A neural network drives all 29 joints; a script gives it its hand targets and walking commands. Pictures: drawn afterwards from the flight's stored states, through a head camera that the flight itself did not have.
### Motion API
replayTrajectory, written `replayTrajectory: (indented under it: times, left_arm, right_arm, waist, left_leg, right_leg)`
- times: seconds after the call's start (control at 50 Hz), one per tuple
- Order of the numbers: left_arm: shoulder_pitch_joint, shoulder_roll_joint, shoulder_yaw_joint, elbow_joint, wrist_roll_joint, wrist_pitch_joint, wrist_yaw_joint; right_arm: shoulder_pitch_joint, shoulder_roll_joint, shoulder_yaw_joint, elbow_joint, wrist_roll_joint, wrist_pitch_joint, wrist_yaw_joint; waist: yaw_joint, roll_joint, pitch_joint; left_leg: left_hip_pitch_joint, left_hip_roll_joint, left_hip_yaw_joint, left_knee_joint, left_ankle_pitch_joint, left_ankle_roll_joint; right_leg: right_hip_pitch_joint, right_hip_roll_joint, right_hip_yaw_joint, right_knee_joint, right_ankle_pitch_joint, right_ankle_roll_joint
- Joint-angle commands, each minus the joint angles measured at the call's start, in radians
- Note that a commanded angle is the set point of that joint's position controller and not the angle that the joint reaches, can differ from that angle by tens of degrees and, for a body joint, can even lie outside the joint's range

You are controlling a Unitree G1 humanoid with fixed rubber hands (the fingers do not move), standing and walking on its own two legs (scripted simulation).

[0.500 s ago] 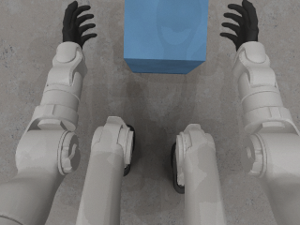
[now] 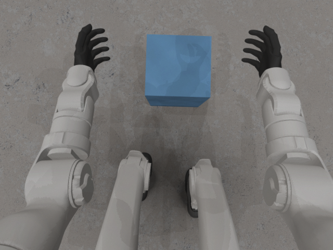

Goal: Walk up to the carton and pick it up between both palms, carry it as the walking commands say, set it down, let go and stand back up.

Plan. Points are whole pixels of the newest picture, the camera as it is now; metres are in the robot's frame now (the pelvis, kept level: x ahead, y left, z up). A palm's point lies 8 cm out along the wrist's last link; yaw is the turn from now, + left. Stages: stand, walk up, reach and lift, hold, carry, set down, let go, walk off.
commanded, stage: set down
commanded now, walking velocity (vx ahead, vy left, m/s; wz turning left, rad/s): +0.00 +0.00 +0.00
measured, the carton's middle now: (176, 76) +0.56 +0.00 -0.43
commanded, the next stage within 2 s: let go in 0.38 s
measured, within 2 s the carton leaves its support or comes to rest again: neither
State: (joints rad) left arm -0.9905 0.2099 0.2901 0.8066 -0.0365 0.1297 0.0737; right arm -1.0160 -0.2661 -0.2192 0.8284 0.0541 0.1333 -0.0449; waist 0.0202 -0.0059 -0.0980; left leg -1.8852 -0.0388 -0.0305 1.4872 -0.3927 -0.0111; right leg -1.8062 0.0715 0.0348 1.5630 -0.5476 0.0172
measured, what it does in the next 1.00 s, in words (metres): rises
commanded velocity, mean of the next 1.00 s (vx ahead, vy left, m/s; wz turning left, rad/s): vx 0.00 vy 0.00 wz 0.00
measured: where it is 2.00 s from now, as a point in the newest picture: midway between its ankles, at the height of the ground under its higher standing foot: (167, 192)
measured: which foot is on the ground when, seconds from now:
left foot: down 0.00-1.00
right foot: down 0.00-1.00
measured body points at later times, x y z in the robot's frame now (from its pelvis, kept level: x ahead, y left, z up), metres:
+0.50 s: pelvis +0.04 +0.01 +0.12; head +0.30 +0.02 +0.49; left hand +0.48 +0.21 +0.00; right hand +0.50 -0.18 +0.01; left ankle +0.11 +0.12 -0.52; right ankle +0.06 -0.12 -0.52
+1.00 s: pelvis +0.07 +0.01 +0.19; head +0.19 +0.02 +0.63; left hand +0.31 +0.24 +0.10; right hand +0.33 -0.22 +0.11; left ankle +0.11 +0.12 -0.52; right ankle +0.06 -0.12 -0.52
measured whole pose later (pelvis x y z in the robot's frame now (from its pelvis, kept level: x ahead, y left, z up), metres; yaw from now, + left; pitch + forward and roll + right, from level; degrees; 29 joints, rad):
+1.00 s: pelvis +0.07 +0.01 +0.19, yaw +0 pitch +17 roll +0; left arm -0.02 0.19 0.10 0.52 0.01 0.03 -0.05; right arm -0.05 -0.18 -0.12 0.54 -0.04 0.01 0.05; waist 0.01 -0.01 -0.04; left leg -0.70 -0.04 -0.03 0.65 -0.23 0.01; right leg -0.62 0.03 0.07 0.67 -0.34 0.01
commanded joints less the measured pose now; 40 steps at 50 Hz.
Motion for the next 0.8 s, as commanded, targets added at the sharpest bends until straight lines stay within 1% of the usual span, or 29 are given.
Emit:
replayTrajectory:
  times: [0.0,0.02,0.06,0.08,0.1,0.14,0.18,0.2,0.22,0.26,0.3,0.32,0.34,0.36,0.4,0.42,0.46,0.52,0.54,0.58,0.6,0.62,0.64,0.66,0.68,0.72,0.74,0.76,0.78]
  left_arm:
    - [-0.125,0.058,-0.013,-0.126,0.014,-0.020,-0.002]
    - [-0.135,0.078,0.008,-0.156,0.021,-0.025,-0.004]
    - [-0.115,0.069,0.011,-0.178,0.025,-0.033,-0.006]
    - [-0.115,0.067,0.021,-0.155,0.028,-0.034,-0.009]
    - [-0.089,0.059,0.008,-0.188,0.036,-0.037,-0.012]
    - [-0.046,0.040,0.009,-0.171,0.043,-0.033,-0.012]
    - [-0.055,0.028,-0.001,-0.194,0.046,-0.035,-0.015]
    - [-0.040,0.019,-0.006,-0.188,0.044,-0.031,-0.014]
    - [-0.036,0.009,-0.010,-0.190,0.050,-0.034,-0.017]
    - [-0.033,-0.024,-0.009,-0.180,0.048,-0.041,-0.022]
    - [-0.004,0.006,0.032,-0.146,0.085,-0.058,-0.026]
    - [0.007,-0.027,0.016,-0.120,0.072,-0.056,-0.028]
    - [0.032,-0.006,0.047,-0.119,0.100,-0.068,-0.028]
    - [0.020,0.002,0.041,-0.130,0.089,-0.074,-0.030]
    - [0.022,-0.020,0.052,-0.071,0.107,-0.082,-0.035]
    - [0.094,-0.010,0.067,-0.051,0.142,-0.086,-0.031]
    - [0.091,-0.034,0.056,-0.063,0.140,-0.088,-0.030]
    - [0.134,-0.008,0.039,-0.128,0.143,-0.107,-0.030]
    - [0.171,-0.046,0.005,-0.114,0.137,-0.109,-0.032]
    - [0.276,-0.023,-0.009,-0.171,0.141,-0.108,-0.034]
    - [0.335,-0.002,-0.004,-0.200,0.143,-0.107,-0.038]
    - [0.442,-0.030,-0.044,-0.235,0.138,-0.106,-0.047]
    - [0.444,0.001,-0.063,-0.316,0.133,-0.105,-0.051]
    - [0.410,0.004,-0.082,-0.315,0.118,-0.098,-0.063]
    - [0.486,0.022,-0.058,-0.373,0.130,-0.094,-0.066]
    - [0.667,0.020,-0.089,-0.422,0.129,-0.089,-0.075]
    - [0.701,0.036,-0.096,-0.435,0.128,-0.094,-0.084]
    - [0.697,0.013,-0.124,-0.393,0.115,-0.097,-0.093]
    - [0.752,0.026,-0.116,-0.446,0.122,-0.107,-0.100]
  right_arm:
    - [-0.171,-0.077,-0.004,-0.117,0.003,-0.026,0.014]
    - [-0.169,-0.107,-0.021,-0.105,-0.011,-0.028,0.016]
    - [-0.133,-0.088,-0.035,-0.132,-0.009,-0.036,0.022]
    - [-0.132,-0.110,-0.043,-0.091,-0.028,-0.038,0.027]
    - [-0.118,-0.093,-0.042,-0.137,-0.020,-0.046,0.031]
    - [-0.132,-0.105,-0.038,-0.186,-0.021,-0.059,0.047]
    - [-0.112,-0.082,-0.038,-0.152,-0.006,-0.056,0.054]
    - [-0.087,-0.108,-0.055,-0.121,-0.027,-0.052,0.059]
    - [-0.090,-0.097,-0.053,-0.129,-0.015,-0.057,0.068]
    - [-0.064,-0.084,-0.045,-0.078,-0.041,-0.065,0.079]
    - [-0.065,-0.045,-0.041,-0.086,-0.047,-0.078,0.079]
    - [-0.063,-0.046,-0.063,-0.090,-0.062,-0.086,0.080]
    - [-0.052,-0.044,-0.070,-0.078,-0.067,-0.088,0.079]
    - [-0.011,-0.052,-0.076,-0.025,-0.084,-0.091,0.081]
    - [-0.021,-0.020,-0.078,-0.030,-0.093,-0.105,0.080]
    - [0.025,-0.025,-0.100,-0.020,-0.110,-0.105,0.075]
    - [0.044,-0.044,-0.110,-0.002,-0.123,-0.117,0.077]
    - [0.110,-0.033,-0.097,-0.044,-0.131,-0.130,0.066]
    - [0.120,-0.038,-0.100,-0.071,-0.146,-0.136,0.063]
    - [0.239,-0.039,-0.072,-0.120,-0.139,-0.135,0.061]
    - [0.280,-0.044,-0.070,-0.185,-0.156,-0.136,0.061]
    - [0.367,-0.019,-0.036,-0.225,-0.146,-0.126,0.055]
    - [0.395,-0.033,-0.032,-0.290,-0.155,-0.120,0.048]
    - [0.360,-0.020,-0.025,-0.303,-0.138,-0.115,0.046]
    - [0.440,-0.026,-0.029,-0.364,-0.149,-0.107,0.047]
    - [0.609,-0.009,0.012,-0.424,-0.128,-0.105,0.060]
    - [0.670,-0.024,0.020,-0.412,-0.145,-0.105,0.063]
    - [0.688,-0.024,0.013,-0.399,-0.132,-0.112,0.063]
    - [0.732,-0.001,0.039,-0.425,-0.123,-0.116,0.065]
  waist:
    - [0.007,0.009,-0.921]
    - [-0.010,-0.018,-0.934]
    - [-0.010,-0.005,-0.944]
    - [0.004,-0.008,-0.912]
    - [-0.009,0.009,-0.922]
    - [0.004,-0.010,-0.945]
    - [0.003,0.043,-0.911]
    - [-0.018,0.031,-0.909]
    - [0.016,0.061,-0.888]
    - [-0.012,0.006,-0.821]
    - [0.021,0.000,-0.736]
    - [-0.009,-0.021,-0.769]
    - [0.021,0.006,-0.776]
    - [-0.005,-0.011,-0.726]
    - [-0.004,-0.035,-0.718]
    - [0.018,-0.007,-0.686]
    - [0.002,0.024,-0.720]
    - [0.001,0.015,-0.801]
    - [-0.026,0.010,-0.816]
    - [-0.004,0.032,-0.900]
    - [-0.023,-0.019,-0.956]
    - [0.001,0.014,-1.005]
    - [-0.006,-0.005,-1.012]
    - [-0.020,-0.019,-0.954]
    - [0.014,-0.007,-0.975]
    - [0.026,0.028,-0.941]
    - [0.014,0.002,-0.832]
    - [-0.026,0.001,-0.731]
    - [0.014,0.027,-0.678]
  left_leg:
    - [0.773,-0.033,0.080,-0.156,0.290,-0.022]
    - [0.773,-0.031,0.070,-0.175,0.297,-0.024]
    - [0.831,-0.031,0.058,-0.212,0.357,-0.029]
    - [0.817,-0.029,0.053,-0.224,0.376,-0.025]
    - [0.875,-0.028,0.047,-0.246,0.408,-0.021]
    - [1.002,-0.020,0.027,-0.288,0.425,-0.021]
    - [1.050,-0.013,0.030,-0.350,0.416,-0.025]
    - [1.090,-0.012,0.014,-0.379,0.434,-0.030]
    - [1.146,-0.007,0.009,-0.382,0.467,-0.032]
    - [1.121,-0.003,0.010,-0.438,0.453,-0.029]
    - [1.063,-0.007,0.019,-0.473,0.422,-0.019]
    - [1.091,-0.010,0.009,-0.493,0.431,-0.022]
    - [1.069,-0.005,0.021,-0.481,0.435,-0.025]
    - [1.055,-0.012,0.026,-0.517,0.472,-0.026]
    - [1.038,-0.005,0.014,-0.514,0.465,-0.015]
    - [1.077,-0.006,0.008,-0.533,0.497,-0.020]
    - [1.139,-0.002,0.005,-0.533,0.497,-0.028]
    - [1.216,0.000,-0.003,-0.540,0.630,-0.027]
    - [1.249,0.003,-0.013,-0.532,0.690,-0.028]
    - [1.338,0.004,-0.016,-0.538,0.748,-0.027]
    - [1.378,0.012,-0.031,-0.542,0.764,-0.019]
    - [1.399,0.002,-0.011,-0.540,0.809,-0.021]
    - [1.445,0.011,-0.039,-0.543,0.858,-0.014]
    - [1.404,0.010,-0.030,-0.568,0.796,-0.013]
    - [1.458,0.009,-0.017,-0.584,0.775,-0.012]
    - [1.565,0.008,-0.015,-0.626,0.763,-0.023]
    - [1.525,0.009,-0.011,-0.655,0.714,-0.024]
    - [1.516,0.007,-0.012,-0.694,0.644,-0.024]
    - [1.506,0.007,0.004,-0.711,0.587,-0.025]
  right_leg:
    - [0.371,0.017,-0.062,-0.289,0.297,0.026]
    - [0.412,0.013,-0.054,-0.304,0.311,0.025]
    - [0.448,0.018,-0.058,-0.344,0.372,0.028]
    - [0.455,0.010,-0.047,-0.366,0.398,0.025]
    - [0.461,0.018,-0.046,-0.382,0.420,0.029]
    - [0.465,0.022,-0.059,-0.427,0.386,0.035]
    - [0.483,0.020,-0.052,-0.489,0.367,0.028]
    - [0.489,0.020,-0.062,-0.505,0.381,0.028]
    - [0.476,0.013,-0.047,-0.528,0.382,0.024]
    - [0.516,0.014,-0.054,-0.575,0.386,0.021]
    - [0.566,0.002,-0.032,-0.611,0.387,0.029]
    - [0.596,0.013,-0.054,-0.616,0.408,0.037]
    - [0.620,0.005,-0.027,-0.619,0.431,0.030]
    - [0.626,0.004,-0.044,-0.643,0.471,0.031]
    - [0.637,0.001,-0.028,-0.648,0.481,0.036]
    - [0.616,0.000,-0.034,-0.661,0.491,0.035]
    - [0.601,0.006,-0.024,-0.671,0.466,0.020]
    - [0.664,0.008,-0.017,-0.670,0.588,0.022]
    - [0.666,0.010,-0.027,-0.668,0.636,0.026]
    - [0.723,0.005,-0.018,-0.682,0.679,0.021]
    - [0.790,0.006,-0.025,-0.684,0.712,0.028]
    - [0.870,0.003,-0.007,-0.688,0.784,0.024]
    - [0.853,0.004,-0.013,-0.697,0.804,0.029]
    - [0.857,0.004,-0.019,-0.712,0.750,0.034]
    - [0.921,0.005,-0.019,-0.721,0.711,0.029]
    - [0.955,0.010,-0.022,-0.776,0.659,0.026]
    - [0.965,0.001,-0.028,-0.793,0.624,0.026]
    - [0.966,-0.003,-0.022,-0.840,0.577,0.021]
    - [1.017,-0.008,-0.016,-0.858,0.528,0.014]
